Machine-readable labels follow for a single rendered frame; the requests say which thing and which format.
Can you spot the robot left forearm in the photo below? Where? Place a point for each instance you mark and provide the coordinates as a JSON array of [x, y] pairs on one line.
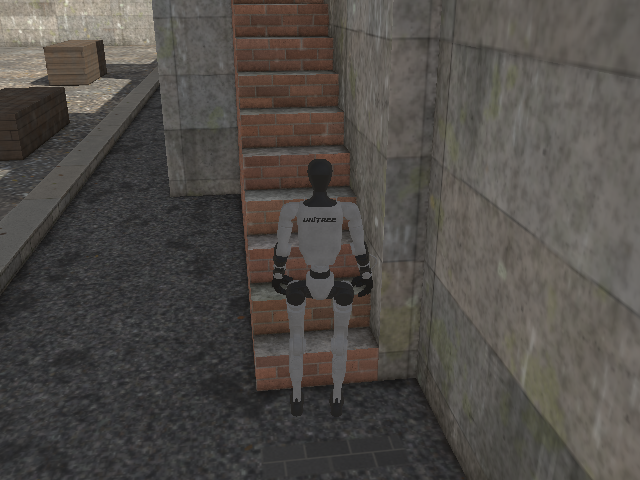
[[279, 265]]

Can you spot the robot left upper arm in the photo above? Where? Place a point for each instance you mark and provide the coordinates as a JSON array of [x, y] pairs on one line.
[[288, 212]]

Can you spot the right robot hand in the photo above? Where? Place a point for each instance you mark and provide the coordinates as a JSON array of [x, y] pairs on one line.
[[359, 281]]

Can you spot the robot left thigh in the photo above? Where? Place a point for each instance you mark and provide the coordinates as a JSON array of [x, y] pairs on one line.
[[296, 302]]

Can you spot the robot right forearm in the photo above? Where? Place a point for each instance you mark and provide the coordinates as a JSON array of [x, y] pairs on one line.
[[364, 264]]

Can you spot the left robot hand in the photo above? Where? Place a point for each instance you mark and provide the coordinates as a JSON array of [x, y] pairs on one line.
[[276, 284]]

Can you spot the left robot shin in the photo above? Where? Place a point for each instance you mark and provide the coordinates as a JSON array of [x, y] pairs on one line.
[[296, 371]]

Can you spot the robot right upper arm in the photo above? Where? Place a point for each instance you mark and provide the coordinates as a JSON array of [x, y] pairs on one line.
[[351, 212]]

